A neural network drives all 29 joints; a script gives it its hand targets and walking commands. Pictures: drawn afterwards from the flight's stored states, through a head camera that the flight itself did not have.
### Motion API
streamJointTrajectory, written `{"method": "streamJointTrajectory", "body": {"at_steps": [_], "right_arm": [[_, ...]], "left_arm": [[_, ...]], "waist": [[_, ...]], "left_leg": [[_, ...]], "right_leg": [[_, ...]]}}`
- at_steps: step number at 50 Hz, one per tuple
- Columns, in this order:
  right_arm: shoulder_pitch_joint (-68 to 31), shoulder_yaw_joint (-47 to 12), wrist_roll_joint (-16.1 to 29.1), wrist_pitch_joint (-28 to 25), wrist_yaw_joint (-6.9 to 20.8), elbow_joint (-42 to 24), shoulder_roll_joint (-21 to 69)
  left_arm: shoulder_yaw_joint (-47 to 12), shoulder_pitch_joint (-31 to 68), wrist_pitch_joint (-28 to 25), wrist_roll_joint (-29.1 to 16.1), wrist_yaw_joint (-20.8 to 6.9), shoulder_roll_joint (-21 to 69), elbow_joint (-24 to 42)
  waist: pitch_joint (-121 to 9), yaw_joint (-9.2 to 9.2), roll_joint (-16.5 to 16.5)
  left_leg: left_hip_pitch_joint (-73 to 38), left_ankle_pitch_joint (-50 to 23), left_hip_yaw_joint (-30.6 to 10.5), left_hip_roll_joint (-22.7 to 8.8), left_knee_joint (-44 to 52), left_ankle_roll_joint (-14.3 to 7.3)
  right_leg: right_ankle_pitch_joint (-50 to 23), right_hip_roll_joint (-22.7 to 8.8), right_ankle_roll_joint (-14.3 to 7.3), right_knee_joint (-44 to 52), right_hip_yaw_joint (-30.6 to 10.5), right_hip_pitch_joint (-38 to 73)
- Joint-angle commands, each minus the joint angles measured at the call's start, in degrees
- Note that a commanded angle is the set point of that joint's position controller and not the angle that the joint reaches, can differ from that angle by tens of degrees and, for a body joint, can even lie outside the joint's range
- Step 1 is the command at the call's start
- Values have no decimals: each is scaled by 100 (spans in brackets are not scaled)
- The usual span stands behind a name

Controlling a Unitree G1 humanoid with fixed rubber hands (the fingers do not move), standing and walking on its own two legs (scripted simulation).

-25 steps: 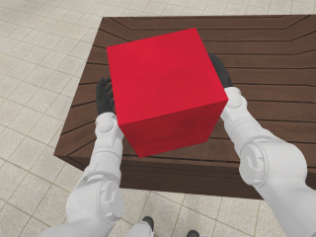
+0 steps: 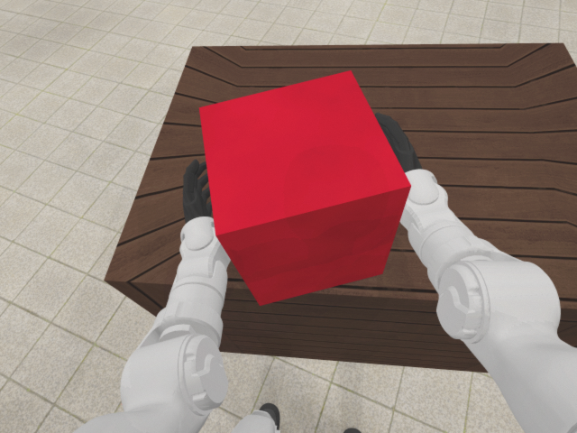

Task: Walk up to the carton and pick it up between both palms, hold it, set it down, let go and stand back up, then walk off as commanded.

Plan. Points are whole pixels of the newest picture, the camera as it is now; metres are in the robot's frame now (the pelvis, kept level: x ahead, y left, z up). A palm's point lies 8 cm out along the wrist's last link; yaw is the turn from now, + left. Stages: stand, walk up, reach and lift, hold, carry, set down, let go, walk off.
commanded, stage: reach and lift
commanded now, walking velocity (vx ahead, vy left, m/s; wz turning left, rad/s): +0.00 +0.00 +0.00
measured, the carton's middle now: (300, 199) +0.42 +0.09 +0.03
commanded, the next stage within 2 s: none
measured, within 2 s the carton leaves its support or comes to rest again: neither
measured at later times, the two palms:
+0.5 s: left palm (205, 215) +0.36 +0.21 +0.05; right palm (425, 162) +0.45 -0.07 +0.11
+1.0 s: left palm (197, 189) +0.37 +0.22 +0.10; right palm (440, 140) +0.43 -0.07 +0.16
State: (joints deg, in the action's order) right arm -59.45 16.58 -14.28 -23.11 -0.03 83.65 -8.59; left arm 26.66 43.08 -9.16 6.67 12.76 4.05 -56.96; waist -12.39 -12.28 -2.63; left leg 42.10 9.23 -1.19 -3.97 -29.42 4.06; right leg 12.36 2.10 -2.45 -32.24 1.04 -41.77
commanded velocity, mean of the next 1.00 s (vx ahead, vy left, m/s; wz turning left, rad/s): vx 0.00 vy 0.00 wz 0.00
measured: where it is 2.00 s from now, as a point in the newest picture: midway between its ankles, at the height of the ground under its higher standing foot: outside the picture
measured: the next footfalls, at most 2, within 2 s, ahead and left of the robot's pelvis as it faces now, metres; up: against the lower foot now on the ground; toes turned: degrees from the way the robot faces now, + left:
none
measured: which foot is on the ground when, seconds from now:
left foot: down 0.00-1.00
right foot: down 0.00-1.00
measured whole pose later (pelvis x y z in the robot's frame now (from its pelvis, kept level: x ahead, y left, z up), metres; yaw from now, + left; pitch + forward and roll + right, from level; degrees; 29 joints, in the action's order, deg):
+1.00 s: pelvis -0.02 +0.02 +0.01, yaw +1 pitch +14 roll +0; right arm -59.3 4.5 0.0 2.1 -1.3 70.8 -7.8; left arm 21.2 43.6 11.1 2.9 13.1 0.6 -50.1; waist -15.4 -4.5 -2.6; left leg 34.5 8.9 -1.2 -2.7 -29.4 3.0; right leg 11.7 0.8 -1.3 -31.2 1.0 -33.4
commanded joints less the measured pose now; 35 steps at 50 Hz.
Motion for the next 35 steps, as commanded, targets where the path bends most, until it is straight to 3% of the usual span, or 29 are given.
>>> {"method": "streamJointTrajectory", "body": {"at_steps": [1, 2, 3, 4, 6, 7, 8, 10, 12, 13, 14, 15, 16, 17, 19, 20, 21, 22, 23, 24, 25, 26, 27, 28, 29, 32, 33, 34, 35], "right_arm": [[-3508, -1074, -29, -186, 740, -725, 3352], [-3461, -1150, -82, -179, 739, -833, 3436], [-3650, -1268, -4, -147, 761, -820, 3414], [-3414, -1251, 70, 12, 661, -919, 3524], [-3720, -1441, 126, -24, 619, -1106, 3726], [-3636, -1526, 187, 56, 628, -1177, 3804], [-3444, -1622, 212, 129, 557, -1131, 4000], [-3705, -1570, 286, 237, 520, -1012, 3866], [-3714, -1694, 423, 309, 515, -1373, 3999], [-3442, -1756, 586, 457, 449, -1276, 4261], [-3593, -1683, 536, 465, 445, -1360, 4123], [-3909, -1770, 754, 553, 443, -1676, 4275], [-3789, -1727, 719, 639, 455, -1455, 4188], [-3692, -1603, 755, 723, 436, -1303, 4230], [-3958, -1805, 955, 824, 450, -1745, 4388], [-3768, -1887, 928, 846, 435, -1700, 4448], [-3779, -1914, 910, 912, 420, -1738, 4583], [-3871, -1958, 1106, 964, 397, -2082, 4613], [-3745, -2106, 1244, 1061, 355, -2096, 4945], [-4063, -1996, 1204, 1131, 402, -1970, 4859], [-4019, -2082, 1291, 1214, 338, -2205, 5040], [-3861, -1978, 1315, 1254, 374, -2149, 4768], [-4281, -2095, 1436, 1345, 368, -2626, 5080], [-4002, -2161, 1406, 1396, 352, -2553, 5111], [-4010, -2248, 1512, 1461, 297, -2671, 5219], [-3813, -2271, 1596, 1729, 268, -2844, 5246], [-3903, -2281, 1574, 1798, 305, -2846, 5245], [-3737, -2326, 1718, 1900, 211, -2902, 5176], [-3306, -2209, 1665, 1984, 181, -2625, 5179]], "left_arm": [[-2536, 4331, -346, -212, -794, 2948, 1143], [-2492, 4442, -348, -184, -776, 2970, 1247], [-2773, 4622, -328, -358, -737, 3081, 1570], [-2667, 4611, -318, -441, -800, 2898, 1580], [-2720, 4835, -347, -514, -832, 2990, 1525], [-2721, 4929, -308, -465, -783, 3070, 1566], [-2642, 5080, -358, -484, -865, 2847, 1647], [-2721, 5373, -287, -514, -893, 2780, 1692], [-2725, 5500, -236, -560, -876, 2895, 1600], [-2554, 5550, -193, -470, -882, 2744, 1776], [-2639, 5651, -159, -479, -887, 2904, 1697], [-2637, 5676, -79, -549, -866, 2859, 1756], [-2487, 5940, -55, -448, -865, 2814, 1620], [-2338, 5953, -15, -366, -868, 2618, 1536], [-2321, 5917, 73, -447, -897, 2649, 1559], [-2579, 6156, 38, -612, -934, 2677, 1902], [-2322, 6296, 50, -508, -916, 2606, 1725], [-2751, 6267, 104, -792, -906, 2825, 1792], [-2708, 6259, 148, -755, -907, 2724, 1963], [-2986, 6858, 187, -801, -818, 2915, 2181], [-2972, 6770, 203, -895, -850, 2850, 2076], [-3206, 6774, 243, -946, -784, 3081, 2248], [-3096, 6841, 315, -966, -775, 2968, 2176], [-3117, 6738, 363, -898, -771, 2963, 2163], [-3232, 7140, 332, -1110, -789, 2891, 2546], [-3430, 7140, 501, -1241, -763, 3005, 2758], [-3192, 6964, 549, -1120, -765, 3001, 2578], [-3158, 6645, 680, -1101, -830, 2827, 2362], [-3008, 6737, 722, -955, -847, 2673, 2580]], "waist": [[-5360, 124, -215], [-5484, 72, -276], [-5741, 111, -10], [-5672, 212, -362], [-5595, 320, -438], [-5737, 257, -398], [-5553, 298, -502], [-5223, 409, -341], [-5246, 291, -171], [-4928, 352, -78], [-5077, 463, -62], [-5215, 361, -233], [-4952, 410, -234], [-4818, 329, -136], [-4724, 266, -329], [-4860, 461, -200], [-4856, 321, -207], [-5022, 527, -207], [-4807, 431, -139], [-5111, 456, 170], [-5041, 516, -69], [-5147, 682, 183], [-5147, 514, -83], [-5083, 575, 92], [-5484, 620, 17], [-5411, 790, 173], [-5297, 643, -55], [-4876, 704, -54], [-4747, 796, 50]], "left_leg": [[-1236, -2094, 955, 480, 221, -138], [-1197, -2038, 895, 453, 255, -133], [-1397, -2212, 872, 444, 294, -81], [-1252, -2050, 826, 459, 213, -121], [-985, -1830, 871, 527, 245, -133], [-1219, -2010, 876, 521, 237, -103], [-922, -1700, 920, 574, 288, -189], [-1057, -1608, 878, 576, 396, -124], [-1408, -1636, 872, 585, 317, -67], [-1302, -1674, 866, 647, 296, -73], [-1472, -1681, 804, 625, 290, -33], [-1296, -1415, 793, 619, 262, -103], [-1371, -1365, 807, 615, 366, -78], [-1398, -1189, 864, 630, 425, -78], [-1311, -978, 825, 629, 424, -139], [-1422, -1094, 826, 671, 453, -165], [-1300, -792, 801, 667, 474, -159], [-1385, -802, 724, 686, 409, -167], [-1471, -796, 709, 688, 452, -157], [-1526, -811, 713, 656, 473, -93], [-1526, -671, 658, 677, 361, -117], [-1765, -946, 629, 671, 390, -43], [-1673, -654, 578, 648, 371, -86], [-1623, -694, 641, 724, 420, -70], [-1643, -711, 591, 682, 352, -81], [-1734, -766, 562, 730, 393, -8], [-1675, -717, 541, 735, 405, -59], [-1797, -762, 513, 725, 364, -90], [-1839, -963, 615, 756, 424, -46]], "right_leg": [[-3667, 115, 285, 424, 237, 3687], [-3774, 112, 334, 343, 219, 3734], [-3756, 152, 306, 392, 259, 3620], [-4004, 87, 378, 373, 160, 3958], [-4187, 31, 501, 276, 124, 4253], [-4141, 107, 527, 207, 165, 4185], [-4242, -19, 606, 217, -6, 4500], [-3949, -58, 570, 314, 52, 4544], [-3706, 23, 555, 369, 112, 4370], [-4054, -82, 642, 321, 13, 4548], [-3899, -15, 604, 338, 74, 4540], [-3720, -45, 612, 384, -56, 4583], [-3368, 4, 605, 441, -21, 4522], [-3136, -74, 667, 492, -18, 4445], [-3223, -87, 691, 444, -99, 4668], [-3336, -120, 715, 451, -101, 4744], [-2925, -154, 765, 503, -90, 4698], [-2934, -147, 742, 493, -69, 4630], [-2977, -189, 722, 556, -186, 4711], [-2523, -104, 628, 589, -95, 4449], [-2546, -156, 662, 603, -133, 4494], [-2559, -28, 640, 577, 16, 4258], [-2316, -51, 646, 609, -107, 4290], [-2383, -70, 701, 627, -122, 4407], [-2647, -130, 714, 566, -170, 4512], [-2524, -39, 716, 588, -85, 4480], [-2448, -44, 727, 630, -133, 4468], [-2664, -96, 737, 596, -160, 4596], [-2919, -110, 802, 593, -158, 4824]]}}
